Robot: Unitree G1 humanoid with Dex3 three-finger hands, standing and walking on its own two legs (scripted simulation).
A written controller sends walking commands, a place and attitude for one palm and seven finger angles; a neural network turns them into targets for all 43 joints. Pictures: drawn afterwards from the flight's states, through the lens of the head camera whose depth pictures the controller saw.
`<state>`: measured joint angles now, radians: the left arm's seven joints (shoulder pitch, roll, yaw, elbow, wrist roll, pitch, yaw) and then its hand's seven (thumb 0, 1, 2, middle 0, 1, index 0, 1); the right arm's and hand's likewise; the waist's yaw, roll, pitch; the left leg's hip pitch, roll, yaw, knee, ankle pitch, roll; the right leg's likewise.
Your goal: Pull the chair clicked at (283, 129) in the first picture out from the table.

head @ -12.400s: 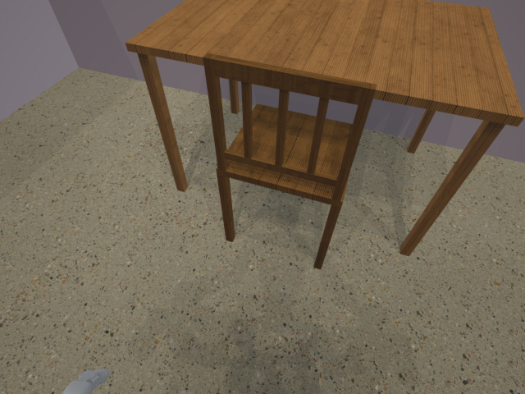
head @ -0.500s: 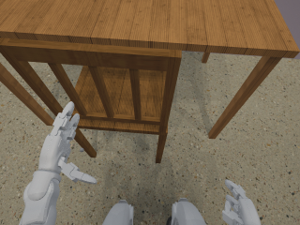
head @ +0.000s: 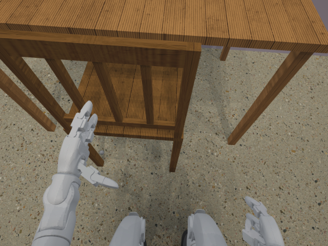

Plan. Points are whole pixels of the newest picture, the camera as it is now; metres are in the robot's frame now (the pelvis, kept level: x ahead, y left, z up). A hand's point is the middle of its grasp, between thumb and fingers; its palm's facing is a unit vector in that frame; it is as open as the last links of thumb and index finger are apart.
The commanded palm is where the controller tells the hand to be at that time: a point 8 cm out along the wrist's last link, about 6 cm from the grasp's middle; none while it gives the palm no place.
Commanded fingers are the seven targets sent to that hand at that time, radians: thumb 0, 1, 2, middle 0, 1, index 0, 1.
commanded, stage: aim the fingers beside a spindle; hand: left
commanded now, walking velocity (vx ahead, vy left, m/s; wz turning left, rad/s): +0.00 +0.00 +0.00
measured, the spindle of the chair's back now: (110, 95) +0.49 +0.16 +0.01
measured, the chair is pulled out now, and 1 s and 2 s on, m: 0.00 0.00 0.00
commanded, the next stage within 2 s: none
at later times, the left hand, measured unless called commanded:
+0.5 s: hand (98, 151) +0.33 +0.17 +0.01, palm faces -0.04 -1.00 -0.04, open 16.9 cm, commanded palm +0.31 +0.21 +0.02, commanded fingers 0.00 -0.50 0.30 -0.06 -0.08 -0.06 -0.08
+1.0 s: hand (105, 148) +0.33 +0.15 +0.03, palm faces -0.09 -0.99 -0.05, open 16.9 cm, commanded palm +0.32 +0.20 +0.02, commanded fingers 0.00 -0.50 0.30 -0.06 -0.08 -0.06 -0.08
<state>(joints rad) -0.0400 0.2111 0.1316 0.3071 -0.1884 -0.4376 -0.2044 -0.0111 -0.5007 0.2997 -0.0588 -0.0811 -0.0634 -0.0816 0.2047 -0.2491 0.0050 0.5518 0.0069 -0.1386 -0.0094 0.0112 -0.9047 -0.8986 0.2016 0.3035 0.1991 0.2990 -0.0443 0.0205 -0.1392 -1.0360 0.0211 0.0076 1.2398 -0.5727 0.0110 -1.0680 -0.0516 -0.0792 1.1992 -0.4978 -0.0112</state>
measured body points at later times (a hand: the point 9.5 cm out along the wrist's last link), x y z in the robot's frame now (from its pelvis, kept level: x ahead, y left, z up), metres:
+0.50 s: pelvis +0.00 +0.01 +0.00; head +0.11 +0.01 +0.43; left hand +0.32 +0.22 +0.02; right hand +0.15 -0.24 -0.11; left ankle +0.01 +0.11 -0.63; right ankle +0.04 -0.12 -0.63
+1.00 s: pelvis +0.00 +0.00 +0.00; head +0.12 +0.00 +0.43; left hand +0.33 +0.20 +0.03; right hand +0.15 -0.24 -0.11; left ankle +0.01 +0.11 -0.63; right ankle +0.04 -0.12 -0.63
